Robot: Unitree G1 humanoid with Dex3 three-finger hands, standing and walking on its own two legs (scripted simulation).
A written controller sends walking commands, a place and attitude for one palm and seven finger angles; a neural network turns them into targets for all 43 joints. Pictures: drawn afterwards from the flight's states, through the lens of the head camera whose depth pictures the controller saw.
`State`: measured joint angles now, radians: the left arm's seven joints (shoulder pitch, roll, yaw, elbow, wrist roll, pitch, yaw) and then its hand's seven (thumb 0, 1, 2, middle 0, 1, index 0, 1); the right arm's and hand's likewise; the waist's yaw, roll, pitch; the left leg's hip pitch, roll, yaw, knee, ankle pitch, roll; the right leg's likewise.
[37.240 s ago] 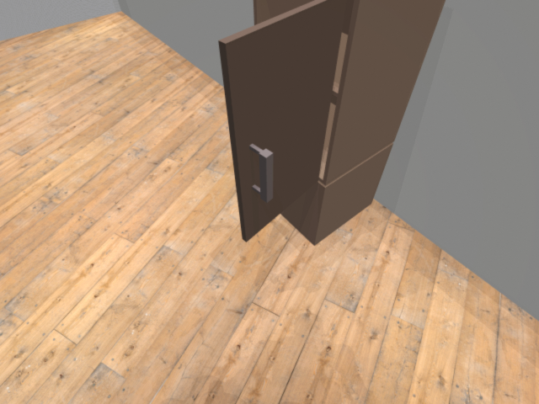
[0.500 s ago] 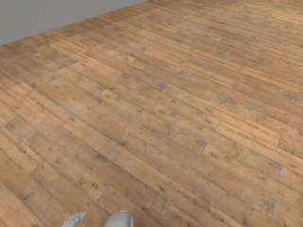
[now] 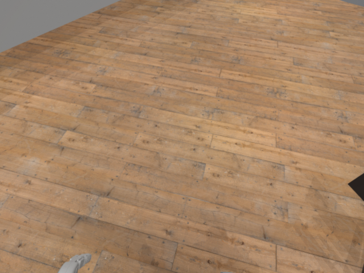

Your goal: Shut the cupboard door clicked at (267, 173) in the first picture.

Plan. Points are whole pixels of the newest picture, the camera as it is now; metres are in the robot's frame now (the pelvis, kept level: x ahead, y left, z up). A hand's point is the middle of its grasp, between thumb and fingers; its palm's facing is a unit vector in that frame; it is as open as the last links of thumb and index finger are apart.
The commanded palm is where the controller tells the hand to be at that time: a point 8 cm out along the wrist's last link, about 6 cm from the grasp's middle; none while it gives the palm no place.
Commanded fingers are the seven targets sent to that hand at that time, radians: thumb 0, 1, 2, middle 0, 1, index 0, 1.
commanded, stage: turn to face it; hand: left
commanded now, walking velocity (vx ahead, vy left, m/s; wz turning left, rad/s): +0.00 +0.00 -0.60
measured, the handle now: out of the picture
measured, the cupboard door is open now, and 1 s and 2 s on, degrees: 62 62 62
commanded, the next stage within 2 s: take the last steps up to it in 1.74 s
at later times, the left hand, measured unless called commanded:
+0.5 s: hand (113, 261) +0.16 +0.19 -0.17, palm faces -0.26 -0.95 -0.18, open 7.4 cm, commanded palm none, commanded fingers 0.00 0.90 0.90 -0.20 -0.30 -0.20 -0.30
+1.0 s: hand (160, 238) +0.22 +0.07 -0.15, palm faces -0.57 -0.78 -0.25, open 7.4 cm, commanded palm none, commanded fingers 0.00 0.90 0.90 -0.20 -0.30 -0.20 -0.30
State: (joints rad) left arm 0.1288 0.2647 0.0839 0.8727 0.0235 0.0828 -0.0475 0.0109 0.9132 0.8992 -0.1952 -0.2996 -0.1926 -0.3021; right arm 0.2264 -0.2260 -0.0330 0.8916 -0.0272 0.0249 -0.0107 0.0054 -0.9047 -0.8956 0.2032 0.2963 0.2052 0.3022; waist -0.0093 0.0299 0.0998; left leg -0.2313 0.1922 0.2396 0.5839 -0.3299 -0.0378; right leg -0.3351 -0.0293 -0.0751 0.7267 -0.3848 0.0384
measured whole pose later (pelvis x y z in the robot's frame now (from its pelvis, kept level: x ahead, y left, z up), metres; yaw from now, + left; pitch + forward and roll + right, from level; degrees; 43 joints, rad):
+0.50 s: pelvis +0.02 +0.01 +0.00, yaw -17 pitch +2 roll -2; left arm 0.16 0.26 0.08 0.89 0.02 0.09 -0.03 0.01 0.91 0.90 -0.20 -0.30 -0.20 -0.30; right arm 0.19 -0.21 -0.01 0.84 -0.03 0.01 -0.03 0.00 -0.91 -0.90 0.20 0.30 0.20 0.30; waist 0.01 -0.05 0.09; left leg -0.29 0.08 0.10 0.57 -0.30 0.01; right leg -0.48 0.04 0.04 1.05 -0.49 0.04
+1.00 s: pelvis +0.02 -0.03 +0.00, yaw -35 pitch +1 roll +0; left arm 0.15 0.21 0.04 0.89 0.02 0.04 -0.01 0.01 0.91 0.90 -0.20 -0.30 -0.20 -0.30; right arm 0.17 -0.27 -0.05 0.89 -0.01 0.06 -0.01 0.01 -0.91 -0.90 0.20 0.30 0.20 0.30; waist -0.02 0.03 0.09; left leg -0.50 0.09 0.04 1.05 -0.41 -0.10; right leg -0.26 0.02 0.02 0.52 -0.29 -0.03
